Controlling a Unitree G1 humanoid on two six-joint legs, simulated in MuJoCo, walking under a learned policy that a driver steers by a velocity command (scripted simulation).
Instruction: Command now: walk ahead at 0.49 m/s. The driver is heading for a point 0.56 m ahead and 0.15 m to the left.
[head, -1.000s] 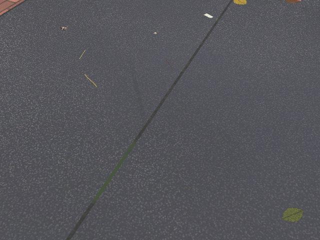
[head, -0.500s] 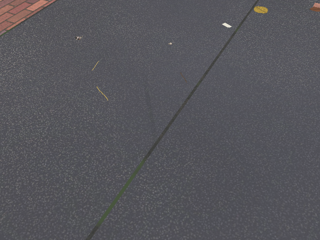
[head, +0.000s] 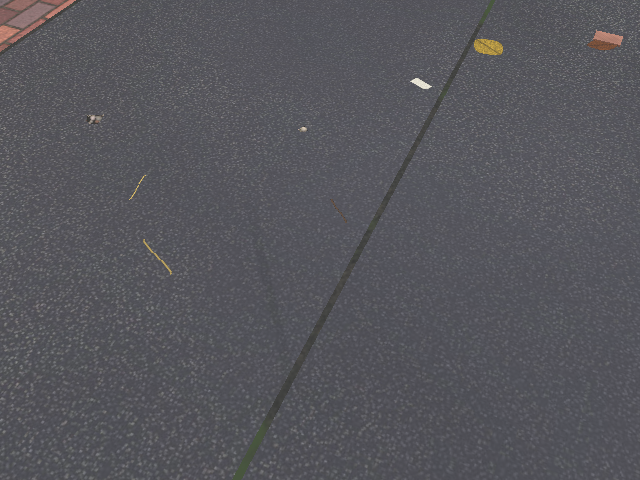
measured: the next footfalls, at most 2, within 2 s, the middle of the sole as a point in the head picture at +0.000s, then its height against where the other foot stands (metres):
right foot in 0.30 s outside the picture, level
left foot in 0.80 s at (275, 449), level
